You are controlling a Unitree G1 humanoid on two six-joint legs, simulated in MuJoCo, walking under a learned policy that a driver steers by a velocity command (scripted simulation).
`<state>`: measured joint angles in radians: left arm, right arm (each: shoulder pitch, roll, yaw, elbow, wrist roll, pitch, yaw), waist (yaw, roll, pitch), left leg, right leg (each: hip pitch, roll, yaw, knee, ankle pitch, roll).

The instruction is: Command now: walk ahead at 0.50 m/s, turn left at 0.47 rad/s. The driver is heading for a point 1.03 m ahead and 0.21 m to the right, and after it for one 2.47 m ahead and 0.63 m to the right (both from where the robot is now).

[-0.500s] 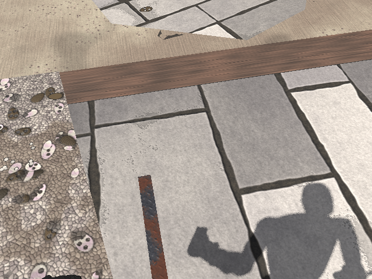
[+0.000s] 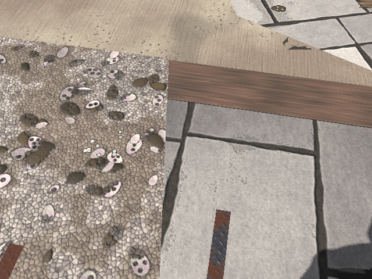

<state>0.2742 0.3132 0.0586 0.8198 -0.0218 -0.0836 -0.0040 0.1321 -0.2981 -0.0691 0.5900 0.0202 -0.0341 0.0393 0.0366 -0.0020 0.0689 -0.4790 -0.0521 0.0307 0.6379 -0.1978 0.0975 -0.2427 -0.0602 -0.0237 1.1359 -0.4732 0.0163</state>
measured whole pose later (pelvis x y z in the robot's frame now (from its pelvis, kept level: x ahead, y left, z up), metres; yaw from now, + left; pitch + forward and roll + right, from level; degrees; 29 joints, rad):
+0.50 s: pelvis +0.28 -0.05 +0.00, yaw +5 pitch +2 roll +0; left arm 0.06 0.27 0.03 0.72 0.02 -0.11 -0.04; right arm 0.36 -0.30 -0.06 0.79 0.01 -0.04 -0.01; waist -0.05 0.01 0.04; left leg -0.20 -0.07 -0.12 0.95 -0.53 0.00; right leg -0.48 0.01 -0.03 0.56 -0.12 -0.04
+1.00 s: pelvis +0.39 -0.03 +0.02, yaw +4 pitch +0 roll -1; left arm 0.15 0.24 0.01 0.91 0.02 -0.01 -0.01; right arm 0.21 -0.24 -0.04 0.81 -0.01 0.00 -0.03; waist 0.01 -0.01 0.01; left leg -0.27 0.03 -0.04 0.53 -0.26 -0.03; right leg -0.22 0.02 -0.04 0.50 -0.27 -0.02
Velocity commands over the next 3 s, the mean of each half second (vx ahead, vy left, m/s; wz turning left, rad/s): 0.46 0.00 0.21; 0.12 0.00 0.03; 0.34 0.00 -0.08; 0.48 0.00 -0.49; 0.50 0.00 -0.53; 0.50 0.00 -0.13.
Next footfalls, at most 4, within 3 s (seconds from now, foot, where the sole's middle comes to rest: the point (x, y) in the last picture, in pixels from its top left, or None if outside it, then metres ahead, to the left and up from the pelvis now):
0.44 right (238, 277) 0.43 -0.14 -0.76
0.82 left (165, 257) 0.49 0.11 -0.76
1.76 right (221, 172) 0.84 -0.09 -0.76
2.22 left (194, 113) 1.15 0.03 -0.76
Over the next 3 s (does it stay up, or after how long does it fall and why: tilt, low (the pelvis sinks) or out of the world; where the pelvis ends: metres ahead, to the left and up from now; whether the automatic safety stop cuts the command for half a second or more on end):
stays up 1.31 -0.27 0.03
